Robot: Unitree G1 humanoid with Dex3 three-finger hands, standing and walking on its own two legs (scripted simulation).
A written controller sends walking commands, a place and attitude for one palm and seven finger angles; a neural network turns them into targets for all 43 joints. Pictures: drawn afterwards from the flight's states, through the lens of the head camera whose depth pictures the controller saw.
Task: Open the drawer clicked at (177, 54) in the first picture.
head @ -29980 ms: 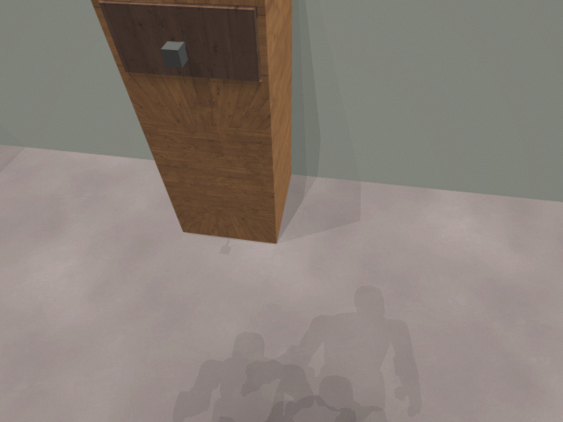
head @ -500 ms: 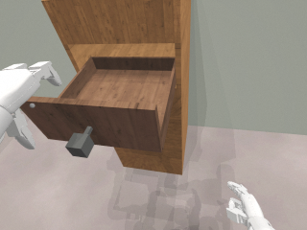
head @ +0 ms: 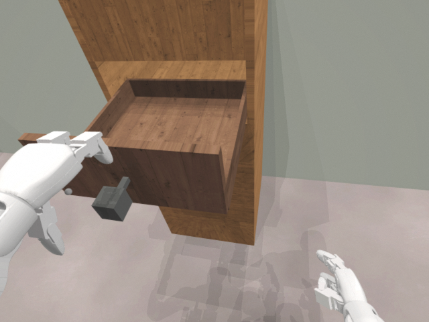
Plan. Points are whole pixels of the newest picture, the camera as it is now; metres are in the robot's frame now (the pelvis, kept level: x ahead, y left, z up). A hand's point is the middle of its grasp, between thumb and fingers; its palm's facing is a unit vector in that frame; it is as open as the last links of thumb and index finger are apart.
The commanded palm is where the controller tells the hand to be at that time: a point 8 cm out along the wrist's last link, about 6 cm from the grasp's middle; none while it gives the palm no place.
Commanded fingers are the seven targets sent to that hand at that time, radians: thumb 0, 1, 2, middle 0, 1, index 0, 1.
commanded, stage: draw the hand back to the body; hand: left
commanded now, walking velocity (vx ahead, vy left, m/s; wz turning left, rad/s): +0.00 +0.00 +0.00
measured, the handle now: (118, 194) +0.30 +0.23 +0.10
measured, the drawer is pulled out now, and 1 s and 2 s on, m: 0.30 0.30 0.30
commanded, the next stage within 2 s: step back with the hand held close in 1.10 s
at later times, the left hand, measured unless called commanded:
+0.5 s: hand (73, 172) +0.22 +0.19 +0.26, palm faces +0.39 -0.86 -0.33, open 12.3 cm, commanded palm +0.18 +0.26 +0.29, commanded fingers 0.00 0.23 0.62 -0.25 -0.73 -0.25 -0.73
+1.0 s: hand (29, 168) +0.19 +0.20 +0.30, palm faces +0.54 -0.76 -0.36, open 8.0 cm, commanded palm +0.16 +0.26 +0.29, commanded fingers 0.00 0.90 0.90 -0.20 -0.30 -0.20 -0.30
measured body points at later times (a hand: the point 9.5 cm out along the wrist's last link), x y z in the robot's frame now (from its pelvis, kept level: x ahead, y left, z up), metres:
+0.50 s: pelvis +0.03 -0.01 +0.00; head +0.01 -0.02 +0.45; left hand +0.19 +0.23 +0.28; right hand +0.19 -0.25 -0.07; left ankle +0.02 +0.11 -0.74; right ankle +0.01 -0.13 -0.74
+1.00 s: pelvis +0.02 -0.02 +0.00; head -0.01 -0.04 +0.45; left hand +0.16 +0.24 +0.32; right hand +0.22 -0.23 -0.08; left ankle +0.02 +0.11 -0.74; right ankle +0.01 -0.13 -0.74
